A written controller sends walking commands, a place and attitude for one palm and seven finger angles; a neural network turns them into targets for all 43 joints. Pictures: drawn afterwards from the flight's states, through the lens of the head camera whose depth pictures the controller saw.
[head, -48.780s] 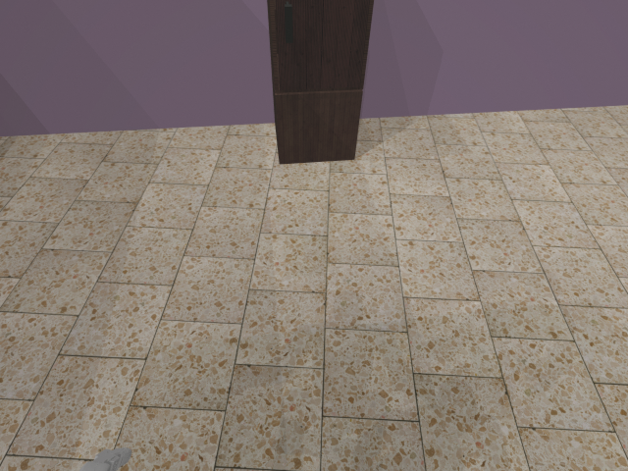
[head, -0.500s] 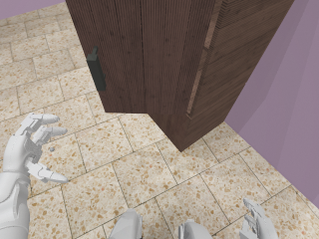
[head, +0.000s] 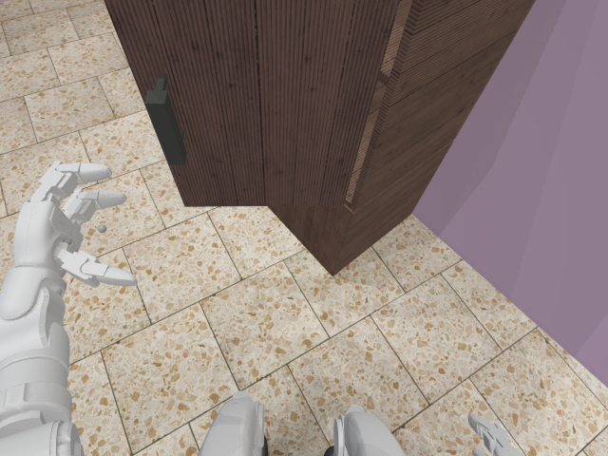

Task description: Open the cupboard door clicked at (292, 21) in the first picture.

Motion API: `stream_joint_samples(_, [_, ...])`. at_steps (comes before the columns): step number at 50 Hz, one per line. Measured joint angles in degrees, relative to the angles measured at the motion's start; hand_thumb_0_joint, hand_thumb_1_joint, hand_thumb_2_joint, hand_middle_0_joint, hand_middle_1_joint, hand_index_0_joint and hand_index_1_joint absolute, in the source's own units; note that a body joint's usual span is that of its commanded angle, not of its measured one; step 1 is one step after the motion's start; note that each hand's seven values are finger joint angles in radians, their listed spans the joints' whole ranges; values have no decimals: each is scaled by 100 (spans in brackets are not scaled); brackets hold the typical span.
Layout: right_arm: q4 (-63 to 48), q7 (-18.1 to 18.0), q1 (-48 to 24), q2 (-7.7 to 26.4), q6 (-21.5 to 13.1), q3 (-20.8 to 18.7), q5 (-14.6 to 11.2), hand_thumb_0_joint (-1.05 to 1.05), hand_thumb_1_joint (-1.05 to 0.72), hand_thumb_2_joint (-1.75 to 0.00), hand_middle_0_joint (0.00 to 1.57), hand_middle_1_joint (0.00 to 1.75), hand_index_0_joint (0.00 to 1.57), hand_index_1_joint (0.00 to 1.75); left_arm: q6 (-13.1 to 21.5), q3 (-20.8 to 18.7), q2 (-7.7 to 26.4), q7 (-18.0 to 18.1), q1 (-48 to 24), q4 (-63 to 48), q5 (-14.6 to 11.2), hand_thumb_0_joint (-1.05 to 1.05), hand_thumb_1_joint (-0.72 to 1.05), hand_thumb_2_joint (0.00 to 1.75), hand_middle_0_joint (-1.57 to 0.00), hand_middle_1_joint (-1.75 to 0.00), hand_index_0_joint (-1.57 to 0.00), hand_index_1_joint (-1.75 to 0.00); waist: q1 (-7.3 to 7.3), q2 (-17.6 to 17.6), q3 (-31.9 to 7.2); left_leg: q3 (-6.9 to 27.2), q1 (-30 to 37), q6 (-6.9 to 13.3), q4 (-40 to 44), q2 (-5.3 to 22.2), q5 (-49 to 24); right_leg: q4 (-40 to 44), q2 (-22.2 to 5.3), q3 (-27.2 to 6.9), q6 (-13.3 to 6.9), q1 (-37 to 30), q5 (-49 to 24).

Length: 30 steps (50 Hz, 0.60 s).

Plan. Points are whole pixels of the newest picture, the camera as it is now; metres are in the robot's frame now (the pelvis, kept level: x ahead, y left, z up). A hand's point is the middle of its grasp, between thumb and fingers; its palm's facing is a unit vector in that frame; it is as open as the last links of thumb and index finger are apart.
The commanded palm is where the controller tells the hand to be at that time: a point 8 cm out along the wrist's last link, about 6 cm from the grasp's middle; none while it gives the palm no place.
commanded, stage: move the hooked fingers beside the handle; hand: left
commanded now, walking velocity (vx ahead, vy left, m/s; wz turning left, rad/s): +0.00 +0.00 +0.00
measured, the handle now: (169, 120) +0.58 +0.23 +0.04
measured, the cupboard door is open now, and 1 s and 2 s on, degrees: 53 53 53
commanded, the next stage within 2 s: slide the fingers in behind the handle in 1.76 s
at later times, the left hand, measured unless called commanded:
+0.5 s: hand (122, 180) +0.46 +0.26 +0.04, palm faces +0.07 -1.00 -0.02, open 14.0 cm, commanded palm +0.44 +0.31 +0.04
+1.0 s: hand (129, 140) +0.53 +0.27 +0.04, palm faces +0.08 -1.00 -0.02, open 14.0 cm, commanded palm +0.52 +0.31 +0.04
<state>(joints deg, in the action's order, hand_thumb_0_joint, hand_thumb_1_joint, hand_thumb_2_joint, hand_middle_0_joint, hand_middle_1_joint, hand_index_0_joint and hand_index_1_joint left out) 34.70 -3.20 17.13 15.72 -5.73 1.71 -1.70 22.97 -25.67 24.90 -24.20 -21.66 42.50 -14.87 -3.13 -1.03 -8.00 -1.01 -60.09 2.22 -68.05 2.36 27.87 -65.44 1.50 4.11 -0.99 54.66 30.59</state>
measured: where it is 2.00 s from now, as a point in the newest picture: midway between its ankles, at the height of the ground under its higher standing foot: outside the picture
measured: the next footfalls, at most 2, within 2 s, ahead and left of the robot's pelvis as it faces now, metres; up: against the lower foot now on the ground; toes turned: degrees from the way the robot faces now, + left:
none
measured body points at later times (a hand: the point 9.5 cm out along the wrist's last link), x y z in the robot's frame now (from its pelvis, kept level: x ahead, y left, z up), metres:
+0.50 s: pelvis -0.01 +0.00 -0.01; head +0.13 +0.03 +0.42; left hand +0.45 +0.32 +0.05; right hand +0.05 -0.27 -0.12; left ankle +0.04 +0.09 -0.64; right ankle +0.01 -0.12 -0.64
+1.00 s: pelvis +0.00 +0.00 -0.03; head +0.18 +0.03 +0.38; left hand +0.52 +0.33 +0.05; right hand +0.00 -0.28 -0.13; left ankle +0.04 +0.09 -0.64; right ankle +0.01 -0.12 -0.64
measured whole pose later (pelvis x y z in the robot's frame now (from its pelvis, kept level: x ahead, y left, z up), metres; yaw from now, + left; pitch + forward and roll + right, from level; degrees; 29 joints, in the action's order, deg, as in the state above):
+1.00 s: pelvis +0.00 +0.00 -0.03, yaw -2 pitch +29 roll -6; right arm 35.8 -2.1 19.9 17.0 2.7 4.3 -0.1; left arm 20.8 -31.4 44.7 -23.5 -56.2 71.4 -4.9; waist -11.1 -2.0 -6.5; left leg 1.1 -74.6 2.0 -75.0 4.2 29.4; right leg -70.2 3.4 5.9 -1.3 68.0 31.1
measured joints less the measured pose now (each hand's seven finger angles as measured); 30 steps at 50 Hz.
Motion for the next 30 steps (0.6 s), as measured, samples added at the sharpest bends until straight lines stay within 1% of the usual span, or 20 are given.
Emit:
stream_joint_samples(13, [95, 51, 86, 14, 254, 21, 56, 0, -90, -90, 20, 30, 21, 30, 150, -105, 313, 76, -998, 1013, 262, -1, -50, 30, -30, -120, -30, -120, -136, -3, -1, -1, -258, 40, -101, 11, 0, -58, 9, -4, 35, 239, -28])
stream_joint_samples(19, [127, 67, 115, 29, 378, 36, 79, 0, -90, -90, 20, 30, 21, 30, 220, -123, 505, 115, -1504, 1536, 427, -1, -50, 30, -30, -120, -30, -120, -215, 0, 27, 27, -431, 39, -202, 15, 14, -148, 13, 23, 31, 398, -10])
stream_joint_samples(23, [152, 71, 119, 42, 452, 54, 105, 0, -90, -90, 20, 30, 21, 30, 252, -135, 629, 174, -1853, 1802, 539, -1, -50, 30, -30, -120, -30, -120, -287, -8, 57, 51, -585, 31, -275, 21, 18, -216, 18, 47, 21, 543, -1])
stream_joint_samples(30, [157, 83, 152, 55, 602, 109, 131, 0, -90, -90, 20, 30, 21, 30, 210, -303, 931, 221, -2318, 2179, 691, -1, -50, 30, -30, -120, -30, -120, -455, -27, 66, 64, -799, 11, -367, 68, 47, -298, 63, 54, -1, 763, 14])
